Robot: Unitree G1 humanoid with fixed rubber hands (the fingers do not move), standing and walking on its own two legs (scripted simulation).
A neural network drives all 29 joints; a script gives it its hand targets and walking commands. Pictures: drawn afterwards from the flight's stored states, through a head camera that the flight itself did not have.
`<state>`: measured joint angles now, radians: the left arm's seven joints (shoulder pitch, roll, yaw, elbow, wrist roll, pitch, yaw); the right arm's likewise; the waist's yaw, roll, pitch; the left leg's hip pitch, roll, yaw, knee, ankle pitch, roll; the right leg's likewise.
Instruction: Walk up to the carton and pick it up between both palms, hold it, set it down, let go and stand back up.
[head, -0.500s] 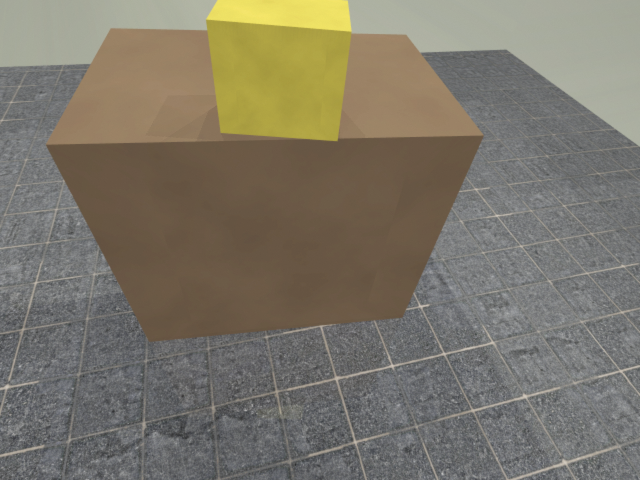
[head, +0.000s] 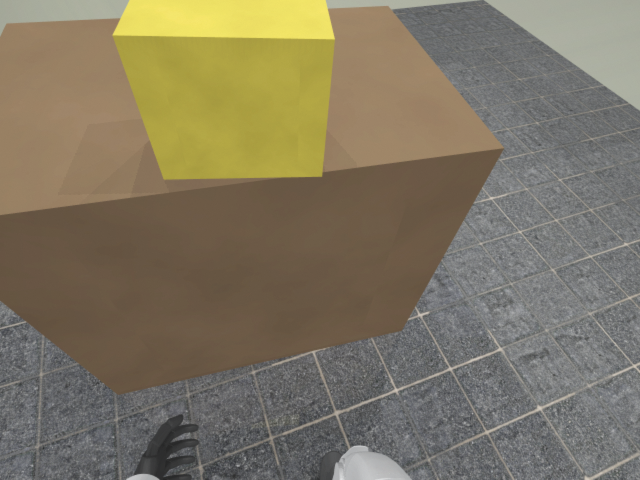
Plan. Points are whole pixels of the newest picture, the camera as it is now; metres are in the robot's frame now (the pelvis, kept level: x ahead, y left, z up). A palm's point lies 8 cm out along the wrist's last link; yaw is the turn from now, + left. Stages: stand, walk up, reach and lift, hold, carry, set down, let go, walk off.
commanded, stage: walk up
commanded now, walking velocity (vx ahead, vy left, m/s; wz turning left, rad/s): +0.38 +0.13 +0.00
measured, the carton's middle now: (239, 85) +0.64 +0.04 +0.14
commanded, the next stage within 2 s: none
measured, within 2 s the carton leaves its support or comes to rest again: neither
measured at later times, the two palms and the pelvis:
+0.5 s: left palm out of the picture +0.10 +0.25 -0.12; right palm (394, 354) +0.31 -0.17 -0.13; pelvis +0.21 +0.05 +0.01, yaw +0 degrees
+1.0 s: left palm out of the picture +0.16 +0.25 -0.12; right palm (410, 423) +0.21 -0.17 -0.14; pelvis +0.21 +0.04 +0.02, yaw -1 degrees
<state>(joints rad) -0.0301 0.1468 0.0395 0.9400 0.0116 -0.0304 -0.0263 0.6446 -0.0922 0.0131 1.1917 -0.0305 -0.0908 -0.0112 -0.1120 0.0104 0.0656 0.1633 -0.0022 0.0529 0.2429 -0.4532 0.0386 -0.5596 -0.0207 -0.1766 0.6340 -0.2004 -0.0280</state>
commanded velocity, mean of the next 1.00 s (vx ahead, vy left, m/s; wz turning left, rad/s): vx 0.10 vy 0.05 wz -0.01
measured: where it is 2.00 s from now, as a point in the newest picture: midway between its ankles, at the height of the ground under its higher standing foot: (274, 452)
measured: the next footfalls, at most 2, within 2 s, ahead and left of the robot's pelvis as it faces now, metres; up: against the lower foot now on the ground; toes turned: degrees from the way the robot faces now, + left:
right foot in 0.04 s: +0.16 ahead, -0.09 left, +0.00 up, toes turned -9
left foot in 0.50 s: +0.34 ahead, +0.16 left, +0.00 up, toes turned +5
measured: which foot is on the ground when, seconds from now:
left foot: down 0.00-0.06, up 0.08-0.48, down 0.50-0.94, up 0.96-1.00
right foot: up 0.00-0.02, down 0.04-0.50, up 0.52-0.88, down 0.90-1.00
